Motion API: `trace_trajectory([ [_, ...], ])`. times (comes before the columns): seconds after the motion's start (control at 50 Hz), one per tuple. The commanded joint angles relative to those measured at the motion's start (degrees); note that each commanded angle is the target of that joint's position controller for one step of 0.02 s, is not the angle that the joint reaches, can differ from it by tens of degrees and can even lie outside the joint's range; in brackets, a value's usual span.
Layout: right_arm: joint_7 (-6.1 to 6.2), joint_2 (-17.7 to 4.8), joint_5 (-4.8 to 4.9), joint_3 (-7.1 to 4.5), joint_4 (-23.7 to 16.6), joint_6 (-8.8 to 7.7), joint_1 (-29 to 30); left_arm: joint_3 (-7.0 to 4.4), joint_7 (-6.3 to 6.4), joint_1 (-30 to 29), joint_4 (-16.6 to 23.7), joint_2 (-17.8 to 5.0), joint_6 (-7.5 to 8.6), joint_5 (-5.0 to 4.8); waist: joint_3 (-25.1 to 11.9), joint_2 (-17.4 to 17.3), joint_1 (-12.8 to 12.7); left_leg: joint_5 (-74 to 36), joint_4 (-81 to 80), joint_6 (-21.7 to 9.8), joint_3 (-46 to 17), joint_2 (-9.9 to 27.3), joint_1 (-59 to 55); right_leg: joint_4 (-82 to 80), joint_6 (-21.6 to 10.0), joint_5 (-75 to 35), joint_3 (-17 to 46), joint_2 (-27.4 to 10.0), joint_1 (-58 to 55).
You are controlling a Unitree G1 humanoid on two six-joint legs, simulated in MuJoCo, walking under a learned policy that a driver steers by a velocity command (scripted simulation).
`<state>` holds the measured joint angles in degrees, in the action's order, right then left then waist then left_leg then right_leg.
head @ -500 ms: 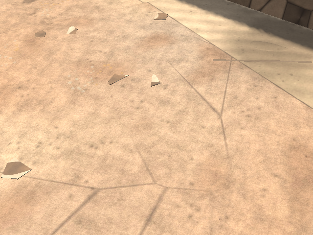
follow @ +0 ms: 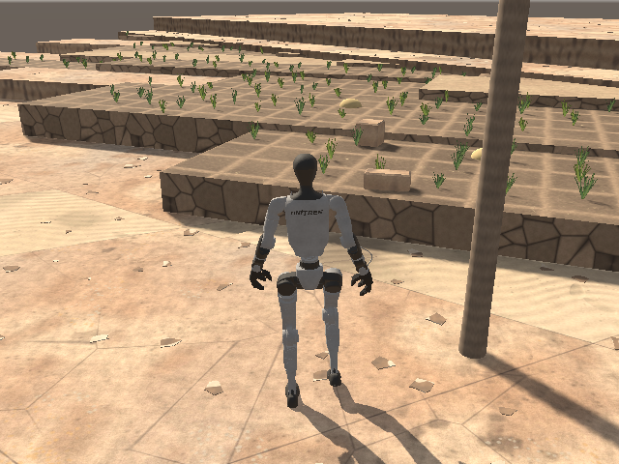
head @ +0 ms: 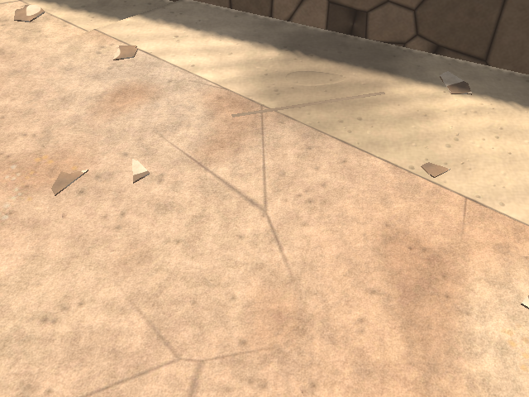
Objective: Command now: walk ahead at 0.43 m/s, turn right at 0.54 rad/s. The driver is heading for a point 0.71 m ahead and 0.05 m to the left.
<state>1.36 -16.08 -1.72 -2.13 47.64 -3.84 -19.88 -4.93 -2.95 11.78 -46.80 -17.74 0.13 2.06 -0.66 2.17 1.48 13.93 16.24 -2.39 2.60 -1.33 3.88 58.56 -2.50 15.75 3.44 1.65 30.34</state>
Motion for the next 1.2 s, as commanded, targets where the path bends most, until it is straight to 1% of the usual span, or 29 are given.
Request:
trace_trajectory([
  [0.02,-0.63,-5.7,0.14,-1.27,-1.5,-1.62,-2.6,0.16,-1.34,-5.5,5.0,-2.0,0.21,0.04,5.3,-7.5,1.1,-7.8,-8.6,-5.0,-9.0,14.4,-7.0,4.0,0.8,-4.6,0.1,-2.9,16.5],
  [0.1,-1.3,-4.6,0.09,-0.74,0.7,-1.84,-5.2,1.61,-2.03,-12.6,8.1,-0.1,0.41,0.36,7.0,-7.8,2.1,-20.4,-8.0,-5.5,-2.7,13.3,-5.0,-7.7,1.2,-9.0,-2.6,-2.1,13.8],
  [0.18,-1.16,-5.9,0.6,-0.66,4.1,-1.65,-8.5,2.96,-1.95,-18.0,10.1,0.8,0.79,0.56,7.7,-8.8,2.8,-30.7,-7.8,-5.8,-0.2,14.6,-4.4,-21.8,-1.6,-8.3,-9.2,-0.9,3.3],
  [0.22,-1.01,-7.2,1.04,-0.69,6.1,-1.2,-9.1,2.7,-0.75,-14.1,8.9,-0.2,1.21,0.75,5.1,-9.8,-0.2,-52.0,-0.3,-5.8,-0.1,15.1,-6.9,-24.9,-4.2,-5.0,-11.2,1.7,-4.9],
  [0.24,-0.94,-8.0,1.16,-0.76,6.7,-0.95,-9.0,2.16,-0.01,-7.8,6.9,-1.5,1.67,0.78,1.2,-9.7,-3.4,-59.5,7.6,-5.3,-0.1,14.9,-7.3,-27.0,-5.5,-4.5,-11.0,3.2,-12.4],
  [0.26,-0.89,-8.3,1.73,-0.71,6.8,-0.72,-8.0,1.41,0.85,2.2,3.5,-3.2,2.46,1.14,-4.2,-8.8,-8.2,-56.4,18.7,-4.2,1.0,13.3,-2.5,-31.1,-7.0,-8.7,-9.6,2.8,-26.0],
  [0.28,-1.21,-6.1,2.04,0.05,4.8,-0.9,-7.0,0.03,1.97,12.1,1.1,-7.7,2.92,2.32,-11.4,-4.5,-11.8,-34.7,34.4,-3.4,1.5,10.9,10.1,-31.9,-9.2,-1.9,1.8,-8.8,-42.4],
  [0.3,-1.89,2.2,3.15,1.58,2.7,-0.65,-13.1,-0.8,2.6,13.1,1.3,-12.4,2.96,2.64,-20.4,9.0,-7.2,18.7,55.6,-1.5,1.0,1.3,30.0,-34.6,-15.0,-3.6,30.0,-29.0,-57.7],
  [0.32,-1.06,-6.6,2.11,-1.02,3.7,-0.25,-8.3,-1.07,2.83,13.1,1.4,-11.1,2.51,-0.01,-18.7,0.2,-10.1,14.2,60.1,-2.4,-7.4,1.1,31.3,-39.0,-14.8,-3.3,32.0,-27.3,-49.5],
  [0.34,-1.18,-5.6,2.3,-1.24,2.3,-0.35,-4.5,0.04,2.88,6.9,0.7,-7.6,2.7,-0.45,-8.0,1.0,-6.1,8.1,57.8,-2.9,-7.4,4.0,32.5,-41.5,-12.5,-4.6,20.9,-23.9,-40.2],
  [0.36,-1.35,-3.5,2.1,-0.8,2.8,-0.45,-4.2,0.98,2.58,3.5,0.8,-3.6,3.31,-0.55,-2.3,0.8,-4.3,4.8,54.0,-2.8,-6.2,5.9,30.9,-44.4,-10.3,-8.4,14.2,-20.9,-32.6],
  [0.4,-1.96,-1.5,0.45,-0.81,4.9,1.2,-6.6,1.91,2.79,1.3,0.2,-0.1,4.28,-0.77,1.4,2.4,-1.1,2.5,50.7,-1.8,-5.6,7.1,25.6,-47.7,-7.0,-12.0,5.1,-16.5,-23.9],
  [0.42,-2.43,-0.4,0.22,-0.84,5.4,1.93,-7.2,2.05,2.8,1.8,-0.2,0.4,4.86,-0.72,1.6,2.4,-0.5,1.9,50.4,-1.6,-5.3,7.0,24.4,-48.7,-6.7,-13.5,2.7,-16.1,-22.4],
  [0.5,-3.66,0.6,0.03,-1.36,2.7,3.17,-0.2,1.61,3.02,4.9,-2.2,-0.6,6.49,-1.19,4.6,2.1,0.1,-4.4,47.8,-0.9,-4.2,7.7,31.9,-51.5,-6.3,-18.8,-4.5,-15.2,-22.8],
  [0.58,-4.56,1.5,0.13,-0.79,-0.6,2.8,8.8,2.0,3.37,7.2,-3.7,0.3,6.45,-1.01,6.8,1.7,-0.9,-13.4,36.0,-0.4,-1.6,7.1,34.5,-51.2,-5.5,-24.2,-11.3,-13.3,-23.7],
  [0.68,-5.47,1.5,-0.28,0.07,-4.5,2.63,18.1,1.66,4.33,11.9,-5.9,-2.4,5.87,-1.0,7.6,0.9,-3.2,-14.2,22.3,-2.8,4.2,4.7,31.6,-48.8,-4.4,-35.4,-15.3,-15.6,-31.4],
  [0.74,-4.91,-0.3,-0.49,-0.59,-4.4,2.83,15.3,1.24,5.1,11.8,-6.4,-4.7,4.83,-0.65,4.0,2.7,-1.1,-5.7,20.3,-6.1,7.1,-0.2,25.5,-38.6,-3.4,-58.9,-17.7,-16.5,-37.4],
  [0.78,-4.28,-2.6,-0.59,-1.86,-2.2,2.51,6.5,0.73,5.23,11.2,-6.1,-6.5,3.62,-0.29,-1.6,3.2,2.8,0.3,17.9,-9.1,6.9,-3.8,15.0,-22.6,-3.7,-62.7,-17.9,-17.0,-36.7],
  [0.8,-3.6,-4.8,-1.12,-3.1,0.4,2.04,-1.7,0.65,4.9,10.3,-5.4,-6.8,3.28,-0.46,-5.8,0.7,6.9,-0.6,12.8,-11.2,4.3,-4.0,3.1,-8.8,-2.6,-52.5,-18.6,-15.9,-30.2],
  [0.82,-2.59,-11.3,-1.55,-5.15,0.9,2.24,-6.2,1.57,4.3,11.6,-2.8,-2.6,3.61,-1.12,-11.3,-8.0,7.0,5.3,11.2,-16.4,-15.3,10.1,-12.5,11.2,-0.2,-21.5,-18.8,-11.2,-12.6],
  [0.84,-2.69,-15.0,0.09,-6.02,-0.3,2.82,-3.5,1.44,3.36,9.4,1.3,-1.7,4.17,-1.58,-15.2,-14.9,4.1,1.2,2.3,-24.5,-45.7,21.2,-21.8,27.3,2.4,15.5,-9.4,1.4,6.8],
  [0.86,-2.36,-13.3,1.17,-5.68,-0.1,3.23,-2.8,1.29,3.12,2.5,2.7,-3.7,4.9,-0.93,-9.5,-5.3,5.4,-1.1,-0.1,-22.3,-39.5,19.8,-18.6,26.6,1.7,9.9,-1.2,-2.8,13.0],
  [0.88,-1.91,-10.6,1.41,-5.02,0.2,3.1,0.0,1.71,2.9,1.9,3.2,-2.9,5.71,-1.54,-3.2,-2.9,3.2,-5.1,-1.1,-20.2,-32.5,18.7,-10.9,21.7,1.4,4.7,-1.3,-5.3,12.5],
  [0.9,-1.67,-7.4,1.13,-4.13,-0.1,2.72,3.1,1.7,3.12,3.8,1.8,-2.5,5.77,-1.64,1.2,0.5,-0.1,-17.2,-1.4,-17.1,-26.1,16.2,-3.5,16.2,1.5,3.0,-1.9,-7.1,8.7],
  [0.94,-1.46,-4.6,1.56,-2.95,-0.6,1.42,6.4,1.85,3.35,7.2,0.4,-1.5,3.47,0.06,1.4,0.2,-3.6,-37.2,-0.7,-14.5,-16.4,12.1,4.3,11.0,3.1,3.2,-2.1,-8.0,0.2],
  [0.96,-1.68,-4.5,1.65,-2.73,-0.3,0.63,5.9,1.84,3.28,8.0,0.3,-1.0,2.43,0.36,0.6,-0.5,-4.1,-44.7,-0.2,-14.0,-14.0,11.1,5.6,9.5,3.7,3.2,-2.9,-7.4,-1.6],
  [1.0,-1.85,-6.0,1.44,-2.87,0.7,-0.05,4.3,1.96,2.99,7.8,0.5,-0.2,1.45,0.05,-0.3,-2.3,-4.4,-52.4,0.1,-12.7,-10.2,9.1,5.9,5.1,4.3,0.2,-4.2,-6.4,-2.0],
  [1.1,-1.28,-5.1,1.27,-1.95,2.0,0.75,1.7,2.46,2.94,0.2,2.5,0.2,0.98,-0.49,-0.5,-6.4,-1.3,-52.8,1.0,-8.0,-6.7,6.5,1.9,-9.0,4.0,-9.2,-5.8,-5.3,-0.4],
  [1.2,-0.42,-4.8,0.58,-1.33,3.8,1.39,0.3,2.71,3.72,-2.3,2.3,-0.4,1.53,-0.83,-0.2,-7.2,0.8,-51.5,4.4,-7.5,-8.3,9.0,-3.3,-19.5,1.9,-10.3,-5.8,-3.3,-3.5],
])
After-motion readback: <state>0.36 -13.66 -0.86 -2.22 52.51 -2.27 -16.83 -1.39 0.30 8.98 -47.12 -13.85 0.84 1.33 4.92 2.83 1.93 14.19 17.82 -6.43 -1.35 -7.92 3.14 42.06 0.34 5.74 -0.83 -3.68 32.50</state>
